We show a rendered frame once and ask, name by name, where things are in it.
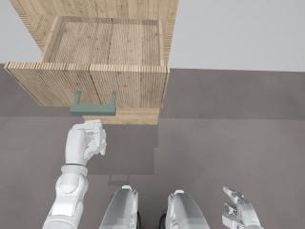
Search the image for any right robot hand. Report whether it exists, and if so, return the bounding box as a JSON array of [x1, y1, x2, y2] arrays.
[[222, 185, 261, 229]]

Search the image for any cabinet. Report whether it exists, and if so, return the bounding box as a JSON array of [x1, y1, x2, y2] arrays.
[[10, 0, 179, 125]]

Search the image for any robot right shin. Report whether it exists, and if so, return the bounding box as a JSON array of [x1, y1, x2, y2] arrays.
[[165, 190, 184, 229]]

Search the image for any robot shin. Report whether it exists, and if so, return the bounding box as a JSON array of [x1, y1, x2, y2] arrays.
[[165, 190, 184, 229], [122, 185, 137, 229]]

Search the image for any left robot hand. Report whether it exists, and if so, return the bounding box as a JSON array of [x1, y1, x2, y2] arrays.
[[65, 119, 107, 166]]

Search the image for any left robot forearm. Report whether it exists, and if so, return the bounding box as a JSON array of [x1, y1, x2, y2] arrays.
[[42, 163, 89, 229]]

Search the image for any drawer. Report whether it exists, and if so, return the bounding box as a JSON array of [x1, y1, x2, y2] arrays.
[[4, 15, 170, 109]]

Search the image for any handle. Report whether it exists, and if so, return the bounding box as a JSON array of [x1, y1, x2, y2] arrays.
[[70, 90, 116, 116]]

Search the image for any robot left shin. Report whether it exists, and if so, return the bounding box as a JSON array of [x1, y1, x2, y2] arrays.
[[122, 185, 137, 229]]

